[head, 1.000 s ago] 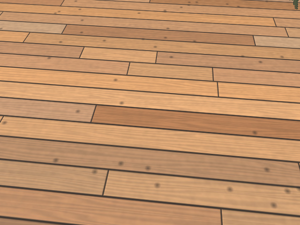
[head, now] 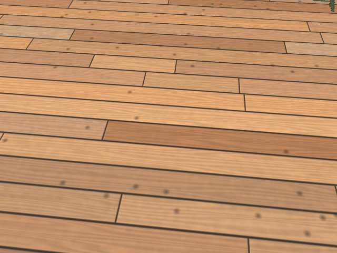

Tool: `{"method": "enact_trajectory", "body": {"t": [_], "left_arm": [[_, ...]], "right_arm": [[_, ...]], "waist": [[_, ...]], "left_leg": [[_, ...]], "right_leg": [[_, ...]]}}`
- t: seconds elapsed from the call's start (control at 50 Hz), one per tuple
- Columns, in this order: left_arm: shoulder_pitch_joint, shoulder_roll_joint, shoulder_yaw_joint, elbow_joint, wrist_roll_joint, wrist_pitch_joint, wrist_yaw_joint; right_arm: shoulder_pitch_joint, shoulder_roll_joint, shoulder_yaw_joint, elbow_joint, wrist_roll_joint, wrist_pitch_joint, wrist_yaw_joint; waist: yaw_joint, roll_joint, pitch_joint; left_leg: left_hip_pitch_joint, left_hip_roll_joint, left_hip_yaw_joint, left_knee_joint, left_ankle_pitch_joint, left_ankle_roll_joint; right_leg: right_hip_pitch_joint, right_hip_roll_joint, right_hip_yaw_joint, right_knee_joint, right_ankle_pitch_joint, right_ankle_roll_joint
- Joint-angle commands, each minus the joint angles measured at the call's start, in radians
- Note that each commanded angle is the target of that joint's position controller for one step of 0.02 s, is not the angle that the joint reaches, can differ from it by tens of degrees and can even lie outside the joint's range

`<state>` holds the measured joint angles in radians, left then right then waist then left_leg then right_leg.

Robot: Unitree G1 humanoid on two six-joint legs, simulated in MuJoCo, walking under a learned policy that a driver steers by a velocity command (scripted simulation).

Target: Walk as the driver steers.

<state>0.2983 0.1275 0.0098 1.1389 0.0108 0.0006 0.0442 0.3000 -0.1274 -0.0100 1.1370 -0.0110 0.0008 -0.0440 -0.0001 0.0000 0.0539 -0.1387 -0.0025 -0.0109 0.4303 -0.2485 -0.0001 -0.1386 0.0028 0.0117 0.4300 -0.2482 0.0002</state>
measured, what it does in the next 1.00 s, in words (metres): shifts its weight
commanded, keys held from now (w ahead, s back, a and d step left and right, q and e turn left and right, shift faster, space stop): no key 0.56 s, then w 0.44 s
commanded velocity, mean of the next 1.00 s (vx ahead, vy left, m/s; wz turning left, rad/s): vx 0.12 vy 0.00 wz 0.00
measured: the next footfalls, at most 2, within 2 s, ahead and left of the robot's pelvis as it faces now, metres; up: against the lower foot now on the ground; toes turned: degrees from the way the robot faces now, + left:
left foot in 1.28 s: +0.40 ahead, +0.06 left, +0.00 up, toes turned +3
right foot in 1.86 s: +0.68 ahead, -0.10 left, +0.00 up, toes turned -17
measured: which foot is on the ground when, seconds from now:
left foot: down 0.00-0.92, up 0.94-1.00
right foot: down 0.00-1.00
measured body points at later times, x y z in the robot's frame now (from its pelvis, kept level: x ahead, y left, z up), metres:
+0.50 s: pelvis -0.01 +0.00 +0.00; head -0.01 +0.00 +0.45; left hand -0.05 +0.21 -0.16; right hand -0.05 -0.21 -0.16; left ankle -0.01 +0.12 -0.74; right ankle -0.01 -0.12 -0.74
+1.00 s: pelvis +0.08 -0.02 -0.01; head +0.08 -0.03 +0.44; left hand +0.06 +0.21 -0.16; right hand +0.04 -0.26 -0.17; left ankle +0.00 +0.10 -0.70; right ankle +0.00 -0.11 -0.74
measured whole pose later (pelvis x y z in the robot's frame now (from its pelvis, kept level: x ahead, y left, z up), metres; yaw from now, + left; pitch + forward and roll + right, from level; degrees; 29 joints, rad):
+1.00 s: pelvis +0.08 -0.02 -0.01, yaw +0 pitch +1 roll +0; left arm 0.40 0.15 0.04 1.04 0.02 -0.10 0.01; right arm 0.40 -0.17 -0.05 1.08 -0.03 -0.05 0.00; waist 0.01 0.03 -0.02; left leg -0.30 0.00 -0.02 0.86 -0.45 0.08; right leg -0.13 0.05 -0.01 0.50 -0.39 -0.05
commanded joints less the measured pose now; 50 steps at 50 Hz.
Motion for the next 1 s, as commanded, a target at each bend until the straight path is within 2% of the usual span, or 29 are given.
{"method": "enact_trajectory", "body": {"t": [0.02, 0.56, 0.58, 0.62, 0.66, 0.68, 0.72, 0.78, 0.8, 0.84, 0.86, 0.88, 0.9, 0.92, 0.94, 0.96, 0.98, 1.0], "left_arm": [[0.071, 0.068, 0.007, -0.001, 0.000, -0.004, 0.001], [0.117, 0.052, -0.004, 0.007, 0.000, -0.009, -0.003], [0.128, 0.049, -0.005, 0.009, 0.000, -0.008, -0.003], [0.130, 0.075, 0.006, -0.001, 0.002, -0.001, -0.005], [0.127, 0.081, 0.012, -0.023, 0.008, 0.006, -0.011], [0.126, 0.070, 0.012, -0.032, 0.008, 0.005, -0.013], [0.123, 0.065, 0.014, -0.049, 0.009, -0.007, -0.015], [0.097, 0.074, 0.021, -0.082, 0.007, -0.028, -0.026], [0.074, 0.067, 0.021, -0.097, 0.007, -0.036, -0.030], [0.035, 0.038, 0.015, -0.127, 0.015, -0.056, -0.039], [0.028, 0.041, 0.015, -0.137, 0.020, -0.067, -0.043], [0.041, 0.044, 0.016, -0.139, 0.018, -0.078, -0.046], [0.110, 0.038, 0.018, -0.122, 0.012, -0.088, -0.049], [0.245, 0.049, 0.023, -0.084, 0.004, -0.098, -0.047], [0.381, 0.128, 0.047, -0.041, 0.003, -0.106, -0.037], [0.502, 0.220, 0.076, 0.002, 0.002, -0.100, -0.033], [0.480, 0.173, 0.066, -0.005, 0.011, -0.094, -0.030], [0.422, 0.154, 0.058, -0.028, 0.021, -0.093, -0.032]], "right_arm": [[0.071, -0.068, -0.007, -0.001, 0.000, -0.004, -0.001], [0.116, -0.053, 0.003, 0.007, 0.000, -0.008, 0.003], [0.127, -0.049, 0.005, 0.009, 0.000, -0.008, 0.003], [0.128, -0.076, -0.007, -0.001, -0.002, -0.001, 0.005], [0.126, -0.082, -0.013, -0.023, -0.008, 0.007, 0.011], [0.126, -0.073, -0.012, -0.031, -0.008, 0.005, 0.013], [0.131, -0.071, -0.016, -0.044, -0.008, -0.005, 0.014], [0.156, -0.103, -0.031, -0.057, -0.003, -0.022, 0.021], [0.175, -0.115, -0.037, -0.055, -0.001, -0.026, 0.021], [0.225, -0.153, -0.054, -0.037, -0.001, -0.031, 0.019], [0.222, -0.163, -0.061, -0.038, -0.001, -0.032, 0.020], [0.204, -0.162, -0.063, -0.045, 0.000, -0.033, 0.023], [0.156, -0.160, -0.065, -0.061, 0.001, -0.036, 0.024], [0.043, -0.149, -0.061, -0.100, 0.004, -0.043, 0.024], [-0.060, -0.086, -0.046, -0.155, 0.013, -0.062, 0.030], [-0.080, -0.076, -0.043, -0.194, -0.010, -0.083, 0.040], [-0.120, -0.134, -0.057, -0.196, -0.040, -0.088, 0.045], [-0.106, -0.112, -0.056, -0.189, -0.036, -0.093, 0.053]], "waist": [[0.000, 0.001, 0.049], [0.000, 0.001, 0.046], [0.000, 0.001, 0.024], [0.000, 0.002, 0.044], [0.000, 0.003, 0.108], [-0.001, 0.004, 0.130], [-0.003, 0.009, 0.114], [-0.017, 0.040, 0.077], [-0.028, 0.067, 0.083], [-0.045, 0.160, 0.095], [-0.039, 0.162, 0.114], [-0.024, 0.142, 0.125], [0.018, 0.126, 0.127], [0.100, 0.078, 0.130], [0.159, -0.134, 0.133], [0.175, -0.321, 0.123], [0.153, -0.155, 0.145], [0.116, -0.077, 0.119]], "left_leg": [[-0.049, 0.071, -0.063, -0.082, 0.095, 0.030], [-0.095, 0.071, -0.072, -0.084, 0.037, 0.031], [-0.088, 0.064, -0.071, -0.095, -0.037, 0.031], [-0.124, 0.032, -0.063, -0.074, -0.273, 0.051], [-0.194, 0.027, -0.082, -0.060, -0.472, 0.080], [-0.210, 0.033, -0.098, -0.054, -0.486, 0.088], [-0.197, 0.049, -0.133, -0.046, -0.438, 0.101], [-0.132, 0.080, -0.208, -0.086, -0.461, 0.132], [-0.097, 0.103, -0.254, -0.119, -0.485, 0.149], [-0.027, 0.198, -0.392, -0.217, -0.528, 0.200], [-0.045, 0.229, -0.421, -0.233, -0.521, 0.218], [-0.105, 0.224, -0.411, -0.221, -0.497, 0.220], [-0.198, 0.196, -0.368, -0.175, -0.463, 0.208], [-0.327, 0.131, -0.270, -0.069, -0.383, 0.170], [-0.527, 0.002, -0.075, 0.200, -0.231, 0.111], [-0.715, -0.051, 0.072, 0.478, -0.231, 0.087], [-0.782, 0.000, 0.043, 0.615, -0.265, 0.097], [-0.770, 0.025, 0.026, 0.677, -0.216, 0.096]], "right_leg": [[-0.048, -0.071, 0.063, -0.082, 0.097, -0.030], [-0.095, -0.071, 0.071, -0.083, 0.040, -0.030], [-0.088, -0.063, 0.070, -0.093, -0.035, -0.031], [-0.125, -0.031, 0.061, -0.071, -0.270, -0.050], [-0.197, -0.024, 0.077, -0.054, -0.467, -0.078], [-0.216, -0.029, 0.091, -0.045, -0.479, -0.086], [-0.216, -0.038, 0.113, -0.024, -0.420, -0.094], [-0.236, -0.020, 0.106, 0.021, -0.377, -0.097], [-0.268, -0.001, 0.079, 0.059, -0.345, -0.091], [-0.319, 0.040, -0.021, 0.185, -0.208, -0.076], [-0.309, 0.032, -0.047, 0.188, -0.179, -0.079], [-0.242, 0.028, -0.047, 0.148, -0.180, -0.087], [-0.113, 0.029, -0.037, 0.078, -0.183, -0.098], [0.048, 0.003, 0.035, -0.016, -0.198, -0.120], [0.240, -0.132, 0.293, -0.158, -0.301, -0.167], [0.394, -0.326, 0.564, -0.238, -0.128, -0.235], [0.378, -0.356, 0.546, -0.194, 0.057, -0.248], [0.356, -0.332, 0.479, -0.179, 0.159, -0.244]]}}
